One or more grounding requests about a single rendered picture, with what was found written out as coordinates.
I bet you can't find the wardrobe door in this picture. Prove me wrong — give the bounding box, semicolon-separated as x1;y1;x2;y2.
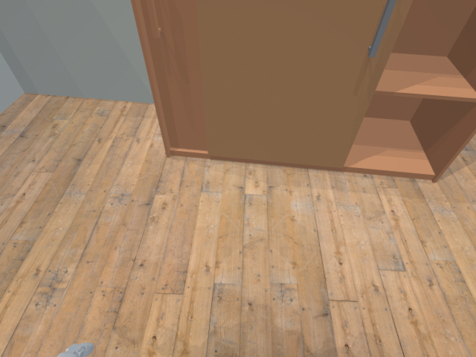
196;0;413;168
140;0;208;151

